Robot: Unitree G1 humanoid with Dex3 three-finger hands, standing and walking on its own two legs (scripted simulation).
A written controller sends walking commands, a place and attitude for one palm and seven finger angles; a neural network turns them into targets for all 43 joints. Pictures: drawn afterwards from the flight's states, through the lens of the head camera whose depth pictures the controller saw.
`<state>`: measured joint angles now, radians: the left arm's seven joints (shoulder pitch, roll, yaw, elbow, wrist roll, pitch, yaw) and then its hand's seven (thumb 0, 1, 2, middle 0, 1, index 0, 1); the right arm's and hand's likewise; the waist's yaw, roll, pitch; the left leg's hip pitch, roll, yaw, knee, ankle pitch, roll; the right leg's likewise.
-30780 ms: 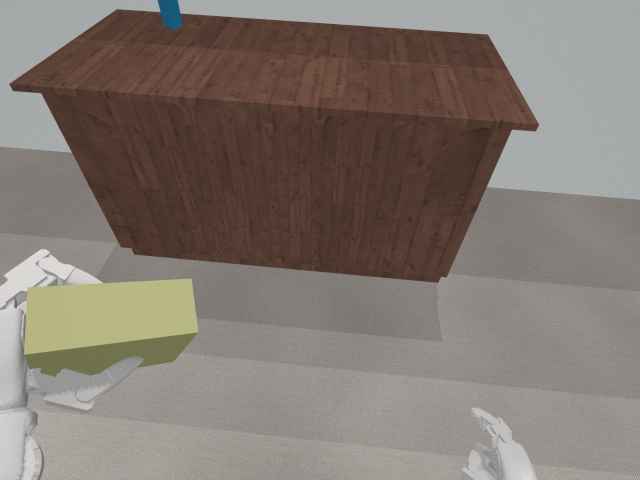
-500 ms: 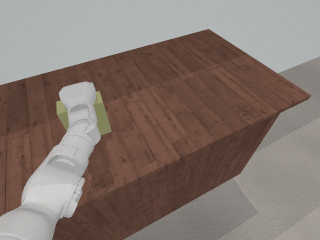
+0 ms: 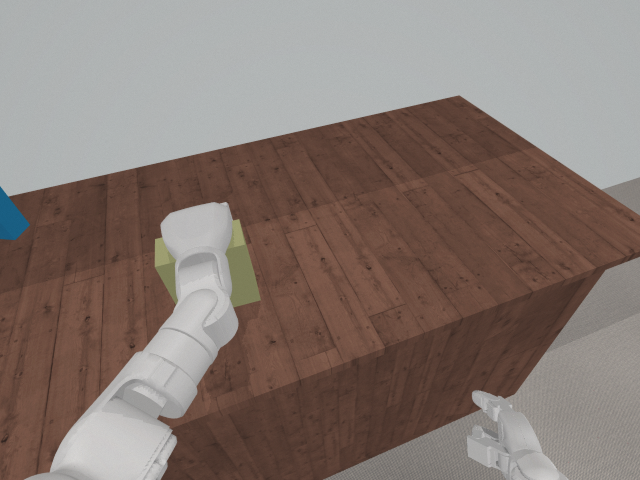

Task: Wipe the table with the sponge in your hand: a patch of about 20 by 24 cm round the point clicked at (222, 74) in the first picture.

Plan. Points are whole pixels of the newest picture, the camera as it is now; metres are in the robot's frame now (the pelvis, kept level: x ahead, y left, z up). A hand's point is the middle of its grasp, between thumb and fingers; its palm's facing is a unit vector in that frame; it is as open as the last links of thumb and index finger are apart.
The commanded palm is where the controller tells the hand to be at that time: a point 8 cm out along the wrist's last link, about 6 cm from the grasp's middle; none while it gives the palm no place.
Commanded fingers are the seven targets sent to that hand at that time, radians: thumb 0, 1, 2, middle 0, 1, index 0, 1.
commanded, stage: wipe back along the third lane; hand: left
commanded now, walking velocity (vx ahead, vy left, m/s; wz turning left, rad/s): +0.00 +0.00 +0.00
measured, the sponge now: (215, 280) +0.38 +0.21 +0.04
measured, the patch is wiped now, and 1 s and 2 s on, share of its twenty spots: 0.95 0.95 0.95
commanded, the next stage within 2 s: slide back across to the middle lane in 0.94 s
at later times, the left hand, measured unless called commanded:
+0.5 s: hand (217, 288) +0.32 +0.17 +0.09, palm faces +0.08 -0.08 -0.99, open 9.7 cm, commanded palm +0.28 +0.16 +0.12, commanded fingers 0.00 0.10 1.30 -1.20 -1.60 -1.20 -1.60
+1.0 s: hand (225, 311) +0.29 +0.15 +0.09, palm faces +0.09 -0.08 -0.99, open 9.7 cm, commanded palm +0.24 +0.14 +0.12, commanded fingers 0.00 0.10 1.30 -1.20 -1.60 -1.20 -1.60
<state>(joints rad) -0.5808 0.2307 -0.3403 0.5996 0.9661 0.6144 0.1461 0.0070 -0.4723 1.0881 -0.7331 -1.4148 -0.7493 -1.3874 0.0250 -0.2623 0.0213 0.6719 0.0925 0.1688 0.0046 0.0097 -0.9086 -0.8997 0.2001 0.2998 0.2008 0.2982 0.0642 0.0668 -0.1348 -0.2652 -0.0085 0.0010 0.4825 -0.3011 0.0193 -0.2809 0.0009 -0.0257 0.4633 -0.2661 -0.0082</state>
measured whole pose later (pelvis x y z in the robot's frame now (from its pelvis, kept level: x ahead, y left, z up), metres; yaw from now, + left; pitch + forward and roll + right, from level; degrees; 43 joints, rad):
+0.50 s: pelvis -0.01 -0.01 +0.00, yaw +0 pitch +1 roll +0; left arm -0.35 0.22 -0.41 0.27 0.99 0.70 0.11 0.02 -0.47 1.08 -0.72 -1.42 -0.74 -1.39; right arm 0.00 -0.25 0.04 0.66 0.10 0.20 0.06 0.01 -0.91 -0.90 0.20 0.30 0.20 0.30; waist 0.08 0.09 -0.12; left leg -0.21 -0.01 0.01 0.50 -0.31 0.01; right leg -0.24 0.00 -0.02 0.51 -0.28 -0.02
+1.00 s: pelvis -0.03 -0.02 +0.00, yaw -1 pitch -1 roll +1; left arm -0.26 0.23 -0.40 0.20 0.98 0.69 0.12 0.03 -0.46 1.08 -0.72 -1.43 -0.74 -1.40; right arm 0.02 -0.27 0.02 0.66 0.11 0.17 0.07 0.01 -0.91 -0.90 0.20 0.30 0.20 0.30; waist 0.08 0.10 -0.10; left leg -0.19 0.01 0.01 0.49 -0.29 -0.01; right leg -0.23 0.02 -0.02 0.52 -0.27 -0.04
